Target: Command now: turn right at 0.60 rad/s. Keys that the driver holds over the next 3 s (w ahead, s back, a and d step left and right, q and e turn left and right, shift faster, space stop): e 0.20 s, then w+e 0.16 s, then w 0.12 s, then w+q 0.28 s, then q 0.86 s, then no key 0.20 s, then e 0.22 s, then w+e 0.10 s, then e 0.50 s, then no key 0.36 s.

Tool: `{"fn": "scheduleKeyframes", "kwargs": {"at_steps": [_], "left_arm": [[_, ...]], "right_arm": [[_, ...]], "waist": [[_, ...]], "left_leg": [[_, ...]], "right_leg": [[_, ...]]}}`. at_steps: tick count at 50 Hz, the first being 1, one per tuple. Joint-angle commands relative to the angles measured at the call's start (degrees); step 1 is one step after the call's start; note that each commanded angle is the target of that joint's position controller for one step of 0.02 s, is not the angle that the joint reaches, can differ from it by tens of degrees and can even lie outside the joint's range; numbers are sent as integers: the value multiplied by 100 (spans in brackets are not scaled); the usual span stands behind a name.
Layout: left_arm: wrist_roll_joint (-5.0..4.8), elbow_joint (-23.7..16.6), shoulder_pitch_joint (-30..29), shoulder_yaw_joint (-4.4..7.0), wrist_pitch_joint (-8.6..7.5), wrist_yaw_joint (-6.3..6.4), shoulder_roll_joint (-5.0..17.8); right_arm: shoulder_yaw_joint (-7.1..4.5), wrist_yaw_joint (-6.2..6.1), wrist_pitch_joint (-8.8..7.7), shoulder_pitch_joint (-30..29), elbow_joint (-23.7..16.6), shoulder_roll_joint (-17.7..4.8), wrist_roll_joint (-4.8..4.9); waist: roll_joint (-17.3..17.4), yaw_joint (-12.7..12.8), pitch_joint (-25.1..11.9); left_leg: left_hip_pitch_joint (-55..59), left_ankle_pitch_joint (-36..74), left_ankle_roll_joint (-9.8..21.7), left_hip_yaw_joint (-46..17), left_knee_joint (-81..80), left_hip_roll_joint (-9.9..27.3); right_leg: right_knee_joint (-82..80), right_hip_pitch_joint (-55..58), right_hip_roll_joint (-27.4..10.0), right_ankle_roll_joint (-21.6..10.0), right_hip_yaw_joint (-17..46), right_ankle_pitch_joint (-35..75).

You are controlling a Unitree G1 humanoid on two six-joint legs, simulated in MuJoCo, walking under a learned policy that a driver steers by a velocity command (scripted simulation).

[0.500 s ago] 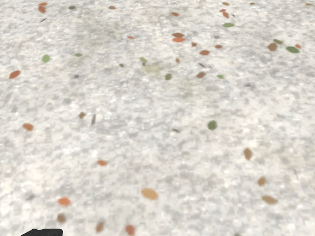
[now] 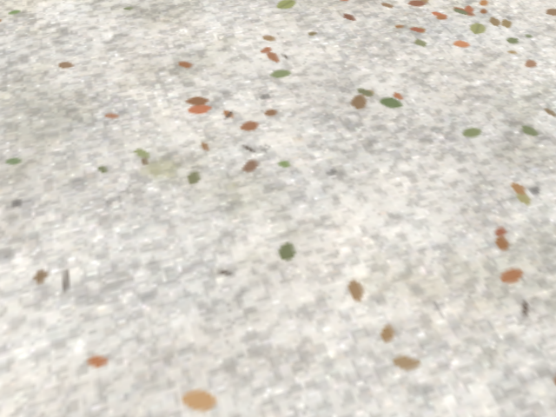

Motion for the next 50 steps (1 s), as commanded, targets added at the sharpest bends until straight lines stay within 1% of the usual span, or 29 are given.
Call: {"fn": "scheduleKeyframes", "kwargs": {"at_steps": [1, 2, 3, 6, 10, 12, 15, 16, 17, 18, 19, 20, 21, 23, 24, 27, 30, 35, 38, 40, 41, 42, 43, 44, 45, 46, 47, 48, 50], "left_arm": [[-8, -182, 423, 341, -31, 28, 910], [11, -146, 463, 308, 22, 36, 780], [-10, -156, 419, 263, 50, 22, 637], [-78, -401, -129, 150, 41, -9, 403], [-29, -571, -343, 36, 20, -116, 248], [-62, -563, -295, 44, 35, -166, 318], [-88, -469, -38, 82, 18, -252, 367], [-90, -293, 308, 105, -10, -269, 349], [-118, -40, 821, 180, -36, -239, 445], [-148, 159, 1537, 309, -75, -184, 757], [-65, 20, 1728, 417, -183, -169, 1560], [37, -23, 1672, 296, -381, -215, 1162], [48, 23, 1382, 153, -496, -203, 827], [5, -4, 885, 15, -556, -159, 504], [34, -20, 779, -18, -559, -126, 486], [98, 94, 835, -21, -619, -58, 543], [100, 307, 1053, -22, -664, -50, 602], [61, 642, 1310, 10, -698, -74, 694], [13, 774, 1326, 37, -654, -50, 743], [52, 736, 1158, 59, -590, 29, 869], [71, 690, 1067, 71, -532, 86, 939], [53, 638, 1002, 48, -513, 132, 923], [182, 474, 1148, -53, -576, 144, 675], [268, 375, 2142, -299, -693, -14, -51], [139, 505, 1471, -164, -791, -91, 716], [-62, 249, 892, -137, -818, -115, 773], [-2, 187, 639, -169, -827, -61, 722], [80, 170, 510, -135, -772, -2, 747], [114, 192, 793, -133, -600, 47, 676]], "right_arm": [[-200, -120, -94, -680, -668, -750, 57], [-178, -151, -87, -678, -677, -685, 141], [-154, -183, -65, -593, -679, -662, 151], [-197, -241, 25, -133, -609, -757, 107], [-340, -199, 93, -3, -577, -1102, 160], [-397, -138, 82, 76, -549, -1214, 246], [-412, -56, 11, 4, -485, -1254, 389], [-390, -36, -5, -72, -457, -1176, 429], [-319, -13, -34, 14, -396, -915, 407], [-189, 40, -72, -105, -461, -482, 282], [-91, 58, -186, -557, -968, -252, 128], [-196, 76, -346, -958, -1052, -680, 313], [-260, 141, -422, -875, -1016, -886, 447], [-295, 168, -489, -576, -719, -932, 253], [-298, 189, -499, -500, -654, -902, 202], [-193, 247, -465, -428, -465, -641, 253], [-81, 281, -431, -730, -501, -444, 327], [26, 428, -461, -1252, -720, -353, 401], [44, 529, -505, -1352, -865, -362, 377], [-46, 531, -510, -938, -827, -542, 280], [-162, 498, -498, -308, -694, -773, 251], [-282, 428, -492, 469, -546, -1015, 259], [-372, 313, -441, 1169, -496, -1407, 249], [-355, 321, -480, 999, -606, -1786, 168], [-319, 276, -390, 1183, -692, -1315, 230], [-258, 243, -356, 776, -731, -1168, 251], [-233, 210, -317, 467, -766, -1043, 324], [-202, 173, -274, 198, -844, -950, 329], [-204, 139, -239, -57, -916, -964, 187]], "waist": [[930, 272, -235], [911, 215, -180], [886, 162, -145], [1067, -190, -196], [1285, -347, -442], [1321, -391, -516], [1287, -181, -343], [1167, 21, -358], [865, 191, -484], [-166, 459, -613], [-1655, 477, -452], [-1023, 720, -380], [-989, 470, 0], [-659, 212, 225], [-681, 131, 240], [-407, 134, 119], [-372, 306, 252], [-242, 528, 679], [-223, 486, 679], [-454, 209, 206], [-573, -112, -274], [-453, -549, -741], [271, -745, -1453], [1748, 16, -2601], [774, -665, -3109], [713, -560, -2108], [133, -380, -1331], [35, -201, -830], [337, 149, -564]], "left_leg": [[612, 1095, 1001, -1537, -1493, 1700], [728, 1224, 964, -1254, -1462, 1586], [730, 1442, 990, -945, -1473, 1479], [1387, 1663, 1100, -536, -1468, 1455], [1537, 2044, 1171, -234, -1360, 1708], [1320, 940, 1128, -158, -1536, 1776], [911, -459, 945, -124, -1571, 1838], [627, -676, 812, 61, -1330, 1749], [130, -913, 597, 383, -758, 1533], [-943, -1224, 167, 993, 980, 1083], [-3235, -2260, -216, 947, 2797, 136], [-3576, -2085, -131, -38, 3451, 259], [-3639, -1450, -4, -135, 3446, 471], [-3290, -336, -28, -92, 2980, 665], [-2983, 73, -92, -55, 2781, 677], [-2682, 1059, -250, 133, 2226, 598], [-2433, 1691, -266, 177, 1332, 516], [-2340, 1948, -18, 240, 357, 370], [-2216, 1551, 240, 337, 20, 209], [-1408, 1174, 416, 667, -4, -197], [-644, 1083, 517, 829, 27, -470], [634, 1691, 679, 766, -290, -576], [2542, 3154, 1057, -550, -86, 396], [4618, 3935, 2482, -3781, -190, 2268], [4407, 3502, 2305, -3699, -625, 1980], [3626, 3389, 2038, -2825, -775, 1763], [2591, 3308, 1823, -2308, -952, 1474], [1702, 3383, 1747, -1986, -1118, 1296], [505, 3377, 1763, -1710, -1474, 1069]], "right_leg": [[2045, -696, -370, 247, -96, -187], [2350, -834, -416, 349, -161, 71], [2453, -810, -459, 425, -292, 200], [1591, -986, -678, 588, -612, 407], [286, -185, -918, 547, -924, 96], [-249, 304, -880, 397, -1188, 107], [-1352, 1052, -813, 0, -1392, 403], [-1931, 1644, -695, -161, -1532, 708], [-2216, 2531, -534, -325, -1535, 666], [-2626, 3597, -1266, -676, -295, 373], [-3168, 4171, -2748, -1760, 2743, -411], [-3674, 3736, -3017, -2146, 3162, -817], [-3733, 3512, -2839, -1915, 2607, -860], [-3695, 3126, -2286, -1463, 1537, -27], [-3775, 2919, -2096, -1351, 1172, 537], [-3887, 2912, -1916, -1194, 332, 1828], [-3986, 2847, -1848, -1046, -214, 2129], [-4155, 3054, -2091, -1011, -679, 2226], [-3839, 3486, -2239, -900, -941, 3184], [-2918, 3681, -2119, -689, -1188, 5927], [-2002, 3692, -1974, -535, -1314, 7037], [-769, 3121, -1745, -281, -1508, 7098], [1061, 1638, -1395, 25, -1499, 4761], [3382, -582, -211, 392, -817, -1410], [3773, -571, -434, 342, 4, -1156], [3531, -903, -707, 258, -79, -786], [3085, -927, -929, 246, -262, -437], [2757, -765, -1039, 287, -349, -239], [2336, -113, -1094, 363, -375, -40]]}}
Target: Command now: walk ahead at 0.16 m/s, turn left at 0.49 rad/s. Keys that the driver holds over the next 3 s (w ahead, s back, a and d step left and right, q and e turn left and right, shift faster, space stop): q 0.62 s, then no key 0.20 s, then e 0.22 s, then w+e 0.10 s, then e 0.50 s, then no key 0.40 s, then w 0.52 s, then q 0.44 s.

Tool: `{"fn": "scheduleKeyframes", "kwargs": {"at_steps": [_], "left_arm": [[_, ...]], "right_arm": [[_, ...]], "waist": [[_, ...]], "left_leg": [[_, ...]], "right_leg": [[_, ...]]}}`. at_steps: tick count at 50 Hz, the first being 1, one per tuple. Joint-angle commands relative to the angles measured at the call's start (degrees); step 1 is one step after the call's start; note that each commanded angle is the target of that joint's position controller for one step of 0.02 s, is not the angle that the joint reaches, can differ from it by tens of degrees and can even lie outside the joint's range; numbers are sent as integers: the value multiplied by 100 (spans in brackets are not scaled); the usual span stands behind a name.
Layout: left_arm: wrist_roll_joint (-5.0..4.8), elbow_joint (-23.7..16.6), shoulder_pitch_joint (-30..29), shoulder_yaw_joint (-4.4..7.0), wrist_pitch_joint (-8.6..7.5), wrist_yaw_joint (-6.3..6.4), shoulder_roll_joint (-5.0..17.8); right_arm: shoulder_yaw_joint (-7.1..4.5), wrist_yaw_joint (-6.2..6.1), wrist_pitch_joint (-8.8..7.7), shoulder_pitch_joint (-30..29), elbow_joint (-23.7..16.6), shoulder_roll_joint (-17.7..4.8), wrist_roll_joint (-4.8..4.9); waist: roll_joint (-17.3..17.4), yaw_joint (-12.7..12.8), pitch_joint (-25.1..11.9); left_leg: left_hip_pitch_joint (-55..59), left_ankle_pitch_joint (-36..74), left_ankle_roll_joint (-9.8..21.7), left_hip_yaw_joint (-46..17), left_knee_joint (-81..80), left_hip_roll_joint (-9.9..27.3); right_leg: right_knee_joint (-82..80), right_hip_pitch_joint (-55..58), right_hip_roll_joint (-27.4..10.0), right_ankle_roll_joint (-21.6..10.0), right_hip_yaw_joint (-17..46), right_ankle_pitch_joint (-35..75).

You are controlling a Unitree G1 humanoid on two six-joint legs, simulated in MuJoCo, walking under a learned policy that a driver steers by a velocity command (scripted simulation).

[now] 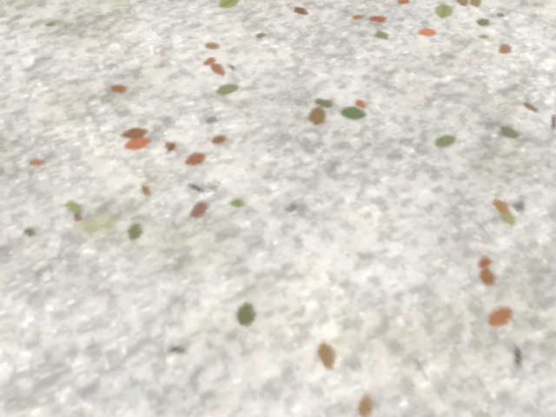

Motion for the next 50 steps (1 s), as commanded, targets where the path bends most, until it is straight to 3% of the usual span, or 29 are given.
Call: {"fn": "scheduleKeyframes", "kwargs": {"at_steps": [1, 3, 5, 10, 12, 14, 15, 16, 17, 18, 19, 20, 21, 23, 25, 28, 31, 34, 35, 36, 37, 38, 39, 40, 41, 44, 46, 48, 50], "left_arm": [[50, -333, 513, 203, 71, 103, 661], [101, -323, 500, 157, 123, 176, 515], [119, -342, 343, 145, 159, 202, 477], [18, -540, -380, 160, 176, 117, 477], [-8, -586, -485, 199, 116, 73, 536], [-22, -534, -275, 264, 28, 41, 575], [-2, -487, -119, 315, -18, 45, 679], [94, -560, -64, 408, -2, 101, 1094], [285, -475, -152, 491, 103, 93, 1359], [236, -545, -86, 434, 115, 88, 1020], [187, -594, -191, 353, 126, 108, 731], [128, -615, -387, 326, 156, 116, 609], [62, -617, -517, 318, 183, 132, 578], [87, -570, -535, 335, 252, 166, 621], [107, -522, -457, 385, 315, 198, 675], [63, -481, -511, 477, 360, 185, 836], [-26, -415, -547, 538, 358, 126, 942], [-184, -291, -598, 508, 354, 89, 859], [-138, -153, -292, 443, 339, 60, 634], [203, -322, -209, 264, 319, -4, 143], [136, -473, -713, 343, 322, 70, 418], [2, -440, -884, 425, 360, 119, 689], [-38, -354, -816, 451, 397, 141, 694], [-5, -202, -685, 463, 432, 180, 647], [27, -149, -579, 474, 463, 195, 644], [-52, 142, -156, 351, 464, 99, 284], [-60, 111, -408, 254, 465, 47, 151], [-81, 11, -566, 278, 482, 32, 356], [-128, -36, -552, 323, 493, 36, 549]], "right_arm": [[-238, -98, -5, -2, -381, -808, -63], [-267, -144, 8, -35, -343, -883, -44], [-298, -213, 101, -31, -323, -951, 9], [-304, -341, 359, -27, -362, -936, 73], [-303, -333, 405, 24, -379, -918, 63], [-271, -333, 430, -75, -429, -819, 112], [-230, -341, 436, -60, -453, -679, 136], [-135, -324, 426, 248, -483, -356, 46], [-138, -308, 374, 444, -652, -368, 47], [-271, -289, 332, 544, -549, -866, -25], [-367, -282, 371, 495, -435, -1057, 61], [-382, -314, 463, 518, -325, -975, 96], [-364, -332, 535, 464, -346, -868, 93], [-273, -306, 599, 323, -441, -545, 128], [-229, -284, 597, 80, -594, -403, 138], [-189, -206, 588, -80, -733, -323, 101], [-247, -129, 616, -6, -771, -443, 97], [-290, -96, 606, 487, -594, -381, 54], [-338, -137, 587, 640, -568, -553, 28], [-442, -243, 560, 721, -708, -1169, -23], [-392, -205, 454, 699, -750, -1167, -218], [-332, -182, 351, 620, -701, -966, -265], [-273, -187, 284, 358, -623, -792, -201], [-232, -208, 267, 140, -615, -673, -119], [-182, -231, 261, -37, -595, -581, -55], [33, -286, 214, -192, -428, 11, -150], [14, -299, 206, -132, -312, -54, -188], [-80, -310, 246, -25, -197, -363, -195], [-168, -336, 308, -16, -144, -600, -135]], "waist": [[310, 220, -935], [354, 254, -1045], [399, 195, -1268], [724, -56, -1186], [891, -101, -1140], [967, 81, -1153], [909, 144, -1134], [-7, -50, -1395], [-1664, -320, -1105], [-1410, -132, -1225], [-905, -88, -1156], [-588, -142, -1040], [-582, -129, -931], [-734, -73, -814], [-966, 65, -891], [-1087, 150, -1066], [-1167, 151, -1081], [-935, -139, -1039], [-381, -127, -1058], [1515, 82, -1203], [1647, -287, -1237], [1153, -352, -1079], [991, -195, -898], [817, -100, -868], [857, -9, -822], [832, 161, -1072], [863, -22, -943], [884, -154, -799], [856, -199, -637]], "left_leg": [[682, 2737, 1270, -1681, -1046, 1600], [469, 3185, 1198, -1461, -938, 1459], [504, 2819, 1045, -1447, -791, 1350], [528, 408, 694, -1967, -669, 1135], [778, 429, 650, -2301, -439, 1181], [1019, 689, 454, -2550, -41, 1090], [863, 362, 223, -2507, 262, 887], [350, -1238, -114, -1940, 1281, 478], [-951, -3131, -453, -867, 2256, -322], [-1207, -3240, -710, -820, 3551, 85], [-1242, -2850, -813, -816, 4056, 215], [-1238, -2525, -939, -739, 4249, 317], [-1315, -2241, -1021, -678, 4323, 386], [-1142, -1901, -1111, -349, 3987, 437], [-1053, -1823, -1151, -175, 3420, 525], [-441, -1783, -1060, -5, 2458, 698], [57, -1640, -884, 215, 1672, 685], [1128, -600, -472, 425, -60, 409], [1891, 241, -278, -68, -533, 627], [2818, 2441, 283, -2111, -571, 2282], [2054, 2720, 1357, -2680, -695, 2981], [1812, 2126, 1348, -2314, -812, 2660], [1707, 1686, 1040, -1895, -808, 2296], [1713, 1436, 797, -1647, -794, 2057], [1581, 1744, 725, -1447, -779, 1939], [1562, 1898, 592, -736, -765, 1645], [1553, 1506, 576, -643, -798, 1643], [1588, 1189, 734, -866, -799, 1855], [1634, 1010, 865, -1108, -774, 2078]], "right_leg": [[-414, -344, -247, 155, 100, 280], [-1082, -271, -150, 291, 15, 537], [-1557, -220, -85, 369, 54, 1016], [-2820, -30, 136, 348, 188, 1535], [-3348, 102, 236, 279, 234, 1303], [-4434, 597, 268, 129, 218, 1630], [-5110, 1130, -5, -29, 314, 2288], [-5158, 1892, -1253, -500, 1272, 3159], [-5280, 2154, -2192, -1504, 2642, 4367], [-5253, 2188, -2427, -1906, 2900, 4462], [-5102, 2094, -2104, -1731, 2206, 4338], [-5027, 1998, -1710, -1463, 1605, 4100], [-5032, 1924, -1560, -1351, 1286, 3985], [-5165, 1752, -1275, -1301, 673, 4000], [-5197, 1959, -1325, -1391, 452, 3966], [-5183, 1941, -1495, -1448, 203, 3879], [-5112, 1885, -1651, -1420, 104, 3605], [-4549, 1486, -1455, -1051, -133, 3074], [-3964, 883, -1183, -625, -485, 2328], [-2290, -534, -500, 36, -1095, -363], [-1300, -947, -146, 191, -420, -1271], [-820, -927, -244, 183, -170, -1025], [-774, -937, -284, 149, -94, -608], [-854, -910, -324, 167, -57, -265], [-868, -739, -306, 220, -63, 60], [-1669, 79, -350, 319, -95, 696], [-2593, 485, -372, 307, -159, 721], [-2975, 606, -296, 277, -271, 441], [-3099, 487, -237, 212, -335, 271]]}}
Over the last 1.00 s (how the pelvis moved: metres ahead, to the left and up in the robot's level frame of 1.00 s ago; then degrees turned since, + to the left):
0.27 -0.08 0.00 -5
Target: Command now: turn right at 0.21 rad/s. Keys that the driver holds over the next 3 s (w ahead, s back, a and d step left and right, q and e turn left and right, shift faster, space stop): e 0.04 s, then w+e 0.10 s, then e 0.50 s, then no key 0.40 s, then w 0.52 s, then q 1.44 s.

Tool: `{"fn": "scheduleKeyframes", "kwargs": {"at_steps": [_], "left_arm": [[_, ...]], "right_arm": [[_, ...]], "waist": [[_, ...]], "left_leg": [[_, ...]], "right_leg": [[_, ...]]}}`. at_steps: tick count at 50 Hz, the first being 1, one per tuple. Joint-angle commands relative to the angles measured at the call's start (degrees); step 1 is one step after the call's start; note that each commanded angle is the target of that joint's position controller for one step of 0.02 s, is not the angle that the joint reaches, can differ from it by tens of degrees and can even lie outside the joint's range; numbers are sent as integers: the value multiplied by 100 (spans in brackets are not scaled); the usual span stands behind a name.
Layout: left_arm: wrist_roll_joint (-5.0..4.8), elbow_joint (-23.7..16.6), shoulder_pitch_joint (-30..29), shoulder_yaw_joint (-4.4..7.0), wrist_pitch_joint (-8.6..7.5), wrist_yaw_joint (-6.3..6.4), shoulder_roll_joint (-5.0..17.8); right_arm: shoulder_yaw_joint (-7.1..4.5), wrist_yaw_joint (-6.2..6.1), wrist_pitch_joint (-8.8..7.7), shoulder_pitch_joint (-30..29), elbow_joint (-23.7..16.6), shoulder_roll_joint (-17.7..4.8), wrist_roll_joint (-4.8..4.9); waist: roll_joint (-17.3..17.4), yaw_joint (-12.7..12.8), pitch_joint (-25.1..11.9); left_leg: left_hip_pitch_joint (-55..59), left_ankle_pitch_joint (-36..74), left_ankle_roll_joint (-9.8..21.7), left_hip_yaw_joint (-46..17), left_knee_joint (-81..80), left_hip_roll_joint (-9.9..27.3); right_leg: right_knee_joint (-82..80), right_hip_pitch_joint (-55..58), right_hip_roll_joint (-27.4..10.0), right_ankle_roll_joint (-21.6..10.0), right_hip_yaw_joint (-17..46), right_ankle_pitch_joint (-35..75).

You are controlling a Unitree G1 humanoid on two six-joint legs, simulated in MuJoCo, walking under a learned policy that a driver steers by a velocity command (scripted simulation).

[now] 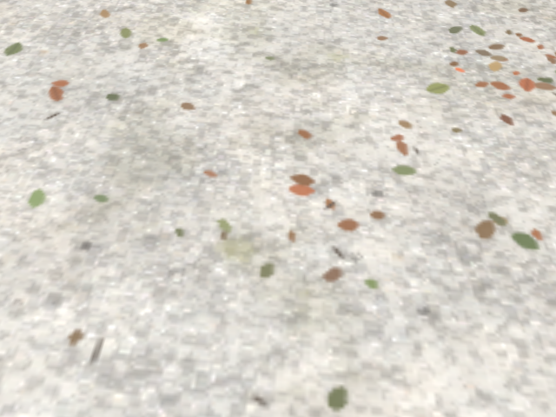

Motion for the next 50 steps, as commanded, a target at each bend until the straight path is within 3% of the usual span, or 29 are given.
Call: {"fn": "scheduleKeyframes", "kwargs": {"at_steps": [1, 3, 6, 7, 8, 9, 10, 11, 12, 14, 18, 21, 24, 27, 28, 29, 30, 31, 32, 33, 34, 36, 40, 44, 46, 47, 48, 49, 50], "left_arm": [[-51, -518, -324, 139, -80, 1, 675], [-46, -493, -184, 117, -80, -14, 590], [-68, -381, 54, 99, -99, -98, 466], [-75, -245, 344, 118, -123, -116, 457], [-65, -113, 636, 166, -152, -104, 541], [-35, -42, 1036, 320, -202, -34, 1084], [35, -156, 1102, 415, -321, -81, 1464], [164, -296, 890, 318, -450, -89, 1203], [118, -355, 626, 287, -523, -68, 1067], [-74, -496, 269, 270, -479, -8, 967], [-33, -587, 332, 297, -242, 149, 1020], [-76, -638, 369, 351, -124, 175, 1147], [-79, -737, 236, 371, -51, 142, 1180], [-111, -914, -194, 334, -59, 123, 1086], [-82, -973, -192, 290, -98, 122, 929], [82, -1082, -44, 182, -129, 111, 570], [48, -1134, 588, 153, -144, 115, 438], [23, -950, 876, 295, -131, 101, 957], [-55, -865, 567, 402, -83, 93, 1256], [-67, -809, 411, 419, -17, 118, 1219], [-32, -847, 281, 410, 37, 140, 1139], [-29, -918, 190, 295, 70, 107, 777], [51, -1055, -103, 110, 17, 58, 465], [31, -970, -19, 88, -1, -33, 529], [77, -836, 216, 91, -7, -67, 529], [138, -913, 185, 105, -6, -43, 723], [205, -1037, -32, 178, 10, 13, 1195], [261, -1061, -352, 51, -50, -38, 747], [262, -1124, -661, -44, -125, -84, 462]], "right_arm": [[-404, -76, 12, 35, -211, -1282, 64], [-449, -124, 60, 54, -178, -1338, 121], [-514, -133, 44, 4, -137, -1399, 248], [-499, -115, 19, -155, -146, -1311, 277], [-447, -96, -14, -385, -183, -1070, 246], [-356, -69, -84, -651, -403, -671, 137], [-364, -83, -204, -1183, -744, -797, 109], [-434, -55, -271, -1071, -687, -973, 148], [-464, -7, -273, -779, -559, -1046, 176], [-497, -13, -230, -619, -414, -1104, 90], [-417, 23, -180, -617, -370, -815, 135], [-391, 58, -188, -808, -422, -791, 142], [-448, 106, -230, -763, -435, -946, 188], [-547, 115, -332, -352, -359, -1094, 188], [-603, 78, -377, -170, -354, -1256, 116], [-686, 15, -383, 246, -400, -1682, 2], [-685, 40, -318, 320, -297, -1850, -100], [-607, 40, -316, 230, -336, -1515, -2], [-504, 14, -320, -38, -410, -1156, 35], [-458, 3, -291, -245, -427, -1053, 35], [-441, -12, -260, -362, -414, -1039, 72], [-421, -58, -220, -350, -324, -1078, 44], [-435, -66, -177, -280, -199, -1183, 87], [-429, -4, -104, -172, -65, -1336, 181], [-344, 20, -97, -68, 53, -1180, 251], [-271, 55, -141, 168, 141, -1012, 196], [-186, 97, -199, 407, 77, -716, 1], [-180, 52, -185, 108, 49, -770, -10], [-203, 35, -160, 29, 73, -897, 6]], "waist": [[991, -265, -253], [903, -239, -327], [828, -129, -124], [788, 50, -23], [529, 212, 154], [-687, 217, -63], [-1504, 422, 120], [-924, 315, 100], [-670, 75, 18], [-200, -31, -104], [-332, -8, -327], [-501, 114, -305], [-667, 116, -327], [-747, -205, -370], [-599, -276, -522], [451, -300, -1171], [1905, 121, -1295], [1546, 130, -1170], [1095, 59, -764], [814, 76, -612], [807, 51, -480], [950, 35, -422], [1117, -119, -631], [1134, -128, -671], [971, 43, -583], [599, -28, -608], [-708, -409, -645], [-960, -276, -503], [-752, -336, -275]], "left_leg": [[573, 1906, 1096, -1349, -694, 1804], [673, 1518, 1104, -1403, -719, 1915], [111, -1592, 902, -1423, -1077, 1862], [-336, -2005, 730, -1231, -986, 1706], [-797, -1556, 463, -795, -347, 1391], [-1674, -993, -82, 233, 1386, 669], [-2888, -2144, -391, 202, 2572, -258], [-3216, -2364, -452, -431, 3405, 29], [-3184, -1961, -469, -571, 3664, 177], [-3073, -1170, -591, -544, 3362, 353], [-2198, -229, -809, -351, 2373, 143], [-1699, 56, -835, -337, 1598, 25], [-1195, 64, -780, -364, 1061, -90], [-390, 764, -581, -357, -183, -115], [251, 1522, -406, -553, -530, 199], [1405, 3025, 56, -1689, -467, 1449], [1894, 4038, 1154, -3461, -610, 2650], [1519, 3215, 1480, -3642, -764, 2827], [1136, 2669, 1260, -2740, -715, 2420], [796, 2114, 1029, -2118, -780, 1999], [528, 1795, 945, -1839, -875, 1827], [159, 1860, 953, -1277, -1037, 1529], [417, 2009, 1071, -999, -971, 1598], [304, 1717, 1026, -1024, -794, 1651], [-114, 1243, 647, -854, -523, 1442], [-509, 704, 195, -695, -266, 1237], [-913, -433, -346, -3, 428, 578], [-345, -856, -531, -99, 325, 515], [-81, -354, -577, -126, 156, 528]], "right_leg": [[-272, -189, 59, -84, -130, -181], [-408, -158, 112, -212, -266, -148], [-948, 301, 230, -699, -532, -79], [-1355, 805, 301, -930, -553, -2], [-1812, 1240, 230, -1171, -230, 115], [-2308, 1879, -798, -1671, 1435, 586], [-2978, 2098, -1729, -2500, 3519, 1348], [-2946, 2286, -1807, -2612, 3393, 2244], [-2686, 2344, -1561, -2377, 2736, 3019], [-2527, 2363, -1154, -1961, 1964, 3834], [-2416, 1936, -664, -1727, 1341, 4292], [-2223, 1550, -584, -1630, 1387, 3998], [-1989, 1261, -565, -1549, 1720, 3714], [-1576, 1121, -359, -1282, 2135, 2986], [-1210, 872, -92, -1061, 2082, 2686], [115, 271, 417, -758, 1529, 1226], [1340, -1023, 1222, -407, 983, -2136], [2396, -1228, 729, -187, 983, -1988], [2784, -1355, 524, -106, 836, -1461], [2779, -1287, 439, -57, 713, -1077], [2724, -1221, 386, -14, 688, -783], [2389, -837, 436, 20, 445, -443], [759, -328, 274, -40, 216, -420], [-778, 482, 328, -201, -81, 260], [-2095, 1317, 436, -452, -178, 1187], [-2313, 1804, 30, -653, 378, 1823], [-2349, 1778, -949, -1141, 1518, 2388], [-2571, 711, -1177, -1604, 1677, 1607], [-2614, 505, -801, -1454, 1392, 890]]}}
Over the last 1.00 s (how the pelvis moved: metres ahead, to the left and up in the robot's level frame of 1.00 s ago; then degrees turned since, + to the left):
0.10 0.00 0.01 26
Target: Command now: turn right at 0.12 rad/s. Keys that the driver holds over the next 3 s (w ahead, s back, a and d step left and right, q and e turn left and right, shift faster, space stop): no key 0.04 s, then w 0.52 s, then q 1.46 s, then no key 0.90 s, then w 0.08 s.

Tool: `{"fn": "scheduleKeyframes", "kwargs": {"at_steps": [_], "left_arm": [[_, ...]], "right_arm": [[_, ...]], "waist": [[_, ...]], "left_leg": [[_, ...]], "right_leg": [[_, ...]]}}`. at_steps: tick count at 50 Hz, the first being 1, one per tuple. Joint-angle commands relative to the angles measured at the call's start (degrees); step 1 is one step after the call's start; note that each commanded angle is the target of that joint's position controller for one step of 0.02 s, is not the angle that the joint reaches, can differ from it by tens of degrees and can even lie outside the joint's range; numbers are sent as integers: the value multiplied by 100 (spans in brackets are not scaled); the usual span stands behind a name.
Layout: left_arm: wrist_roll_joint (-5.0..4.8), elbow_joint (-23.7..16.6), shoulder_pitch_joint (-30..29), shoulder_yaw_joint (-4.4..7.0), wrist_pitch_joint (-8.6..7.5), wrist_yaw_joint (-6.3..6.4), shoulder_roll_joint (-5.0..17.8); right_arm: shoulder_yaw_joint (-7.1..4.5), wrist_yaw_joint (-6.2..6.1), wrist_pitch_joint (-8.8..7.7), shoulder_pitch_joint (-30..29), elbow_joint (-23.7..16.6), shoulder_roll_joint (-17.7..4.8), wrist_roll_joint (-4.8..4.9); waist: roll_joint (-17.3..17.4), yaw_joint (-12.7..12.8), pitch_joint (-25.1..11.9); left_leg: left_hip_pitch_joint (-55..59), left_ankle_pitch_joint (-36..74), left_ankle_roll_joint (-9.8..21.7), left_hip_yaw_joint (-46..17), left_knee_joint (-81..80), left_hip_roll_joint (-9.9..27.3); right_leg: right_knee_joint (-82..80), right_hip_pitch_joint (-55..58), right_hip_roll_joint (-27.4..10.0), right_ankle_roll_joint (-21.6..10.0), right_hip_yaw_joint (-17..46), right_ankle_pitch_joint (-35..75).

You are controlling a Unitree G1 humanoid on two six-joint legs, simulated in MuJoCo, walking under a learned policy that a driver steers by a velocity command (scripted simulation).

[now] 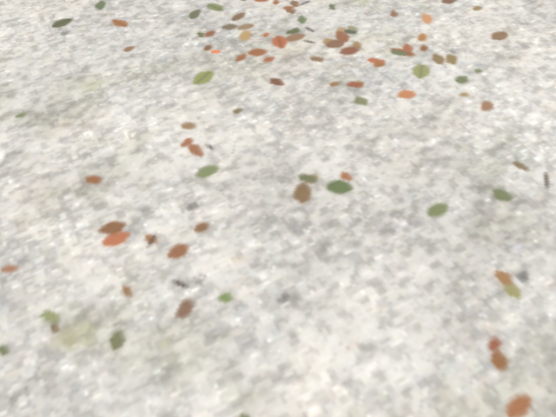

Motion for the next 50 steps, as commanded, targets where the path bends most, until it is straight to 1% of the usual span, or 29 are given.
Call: {"fn": "scheduleKeyframes", "kwargs": {"at_steps": [1, 3, 4, 6, 9, 10, 12, 15, 17, 18, 19, 20, 21, 23, 25, 29, 32, 35, 37, 39, 40, 41, 42, 43, 44, 45, 46, 48, 50], "left_arm": [[94, -449, -465, 100, -229, -51, 543], [49, -323, -236, 127, -305, -49, 683], [14, -297, -43, 134, -285, -33, 749], [-72, -215, 340, 237, -250, -4, 1084], [-134, -87, 761, 279, -372, 55, 1110], [-169, -82, 754, 271, -416, 54, 1041], [-217, -122, 548, 274, -456, 21, 993], [-266, -161, 192, 314, -425, -66, 1083], [-219, -123, 232, 239, -432, -94, 820], [-152, -180, 126, 127, -476, -111, 459], [-168, -532, 172, 73, -593, -69, 275], [-323, -493, 202, 193, -684, -29, 712], [-400, -461, 127, 250, -737, -46, 897], [-251, -338, 50, 257, -781, -61, 819], [-193, -270, 112, 266, -767, -131, 712], [-145, -449, -313, 194, -731, -165, 465], [-120, -659, -952, 91, -826, -227, 197], [-151, -736, -1293, 129, -859, -296, 304], [-139, -729, -1197, 208, -861, -283, 515], [-79, -531, -528, 340, -878, -213, 828], [-33, -402, 33, 408, -905, -156, 997], [140, -349, 700, 444, -893, -70, 1314], [199, -429, 531, 374, -790, -90, 1336], [58, -577, 393, 340, -680, -113, 954], [-51, -618, -26, 259, -608, -90, 659], [-107, -531, -364, 204, -543, -64, 485], [-85, -494, -610, 177, -505, -59, 436], [54, -390, -926, 241, -513, -60, 591], [66, -306, -970, 291, -556, -27, 675]], "right_arm": [[-66, -22, -90, -232, -360, -470, -83], [-92, -47, -68, -70, -245, -608, -76], [-104, -36, -85, -59, -197, -640, -3], [-112, -2, -159, -228, -232, -593, 124], [-157, 98, -344, -546, -396, -638, 233], [-159, 145, -399, -518, -398, -629, 264], [-115, 236, -486, -489, -347, -538, 256], [-95, 320, -525, 76, -64, -485, 203], [-185, 270, -489, 977, 282, -631, 199], [-272, 200, -500, 1579, 362, -948, 197], [-432, 203, -522, 1945, 313, -1776, 129], [-341, 207, -568, 1694, 234, -1446, 88], [-243, 179, -596, 1335, 152, -1129, 104], [-150, 161, -598, 981, 61, -876, 59], [-97, 136, -576, 960, 37, -760, 30], [-78, 76, -524, 1181, 139, -782, 82], [-78, -57, -387, 1323, 264, -844, 83], [-153, -127, -293, 1589, 377, -1015, 148], [-206, -152, -249, 1442, 324, -1049, 199], [-270, -165, -226, 1149, 176, -1099, 195], [-260, -154, -221, 1017, 75, -1028, 197], [-143, -145, -231, 939, -222, -639, 70], [31, -92, -212, 2250, -99, -26, 27], [-140, -70, -135, 2386, 67, -833, 152], [-263, -93, -33, 1719, -75, -1085, 264], [-268, -150, 77, 1397, -157, -990, 258], [-292, -203, 209, 1328, -191, -936, 234], [-268, -247, 375, 1502, -265, -670, 194], [-248, -259, 384, 1396, -394, -561, 143]], "waist": [[-1092, -10, -415], [-1071, 62, -402], [-962, 156, -295], [-1094, 382, 122], [-1225, 584, 446], [-1095, 550, 406], [-807, 473, 248], [-709, 94, -133], [-530, -291, -382], [172, -545, -502], [1682, -523, -747], [1099, -448, -552], [755, -312, -35], [311, -151, 160], [387, -49, 67], [166, -86, 109], [267, -193, 142], [374, -248, 43], [487, -54, -68], [588, 327, -475], [423, 646, -888], [-268, 808, -1835], [-1756, 149, -2816], [-1279, 342, -3138], [-908, 321, -2142], [-609, 195, -1488], [-668, 76, -1055], [-964, -166, -636], [-942, -148, -662]], "left_leg": [[334, 226, -124, -173, -277, 63], [435, 393, -128, -134, -291, 49], [285, -92, -78, 43, -52, -90], [-619, -764, 71, 249, 575, -300], [-1945, -1466, 372, -283, 1680, 89], [-2195, -1520, 457, -380, 1750, 210], [-1901, -1200, 524, -278, 1238, 236], [-15, 198, 408, 198, 193, -146], [1461, 464, 359, 222, -36, -319], [2113, -45, 632, -878, -575, 457], [2686, -1298, 1604, -3680, -1630, 1899], [2485, -2371, 1955, -4515, -2052, 2163], [2253, -2451, 1791, -3945, -2022, 2016], [1919, -1182, 1450, -2825, -2005, 1511], [1669, 26, 1262, -2012, -2112, 1132], [1563, 2419, 1264, -1165, -2119, 906], [1107, 3763, 1002, -625, -1879, 532], [1240, 3800, 961, -827, -1536, 638], [1474, 3740, 873, -1121, -1146, 765], [1591, 4300, 724, -1284, -375, 715], [1349, 4161, 530, -1162, 452, 437], [233, 2249, 313, -1080, 2020, 5], [-1349, -2910, 20, -1018, 3987, -795], [-1413, -2548, -66, -1302, 4570, -508], [-1837, -2073, -156, -987, 4664, -250], [-1924, -1692, -263, -776, 4469, -51], [-1711, -1485, -362, -740, 4360, 82], [-968, -1235, -440, -488, 3930, 118], [-852, -1060, -418, -393, 3408, 194]], "right_leg": [[-1218, -69, -906, -613, 1105, -134], [-1242, -27, -737, -431, 1007, -582], [-1358, -63, -710, -468, 1075, -1308], [-1719, 127, -1102, -838, 1732, -2609], [-2019, 741, -1786, -1359, 2673, -2302], [-2005, 1005, -1835, -1395, 2659, -2024], [-1939, 1086, -1626, -1281, 2160, -1294], [-1626, 184, -1135, -1052, 1226, -440], [-899, -643, -835, -788, 859, -461], [579, -1250, -357, -413, 313, -417], [2586, -2575, 326, 3, -128, -1567], [3529, -3135, 124, -4, 457, -1822], [3780, -3537, -189, -116, 513, -1241], [3527, -3461, -525, -177, 341, -249], [3216, -3038, -649, -114, 207, 344], [2276, -3010, -579, 154, -103, 926], [786, -2118, -225, 261, -352, 1699], [118, -1663, 60, 236, -272, 2136], [-220, -1443, 87, 79, -23, 1995], [-425, -656, 169, -161, -6, 1887], [-768, 313, -19, -359, -1, 2756], [-193, 2121, -1138, -750, 898, 4816], [177, 3651, -2868, -1818, 2611, 6653], [-373, 3165, -2670, -1849, 2836, 4770], [-663, 2418, -2294, -1606, 2070, 3487], [-948, 1615, -1931, -1406, 1579, 2575], [-1218, 796, -1754, -1332, 1205, 1947], [-1668, -471, -1490, -1295, 553, 1412], [-1747, -544, -1574, -1408, 273, 1564]]}}
Over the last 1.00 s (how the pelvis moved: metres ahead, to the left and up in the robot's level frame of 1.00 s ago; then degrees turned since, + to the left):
0.08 -0.03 0.00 -28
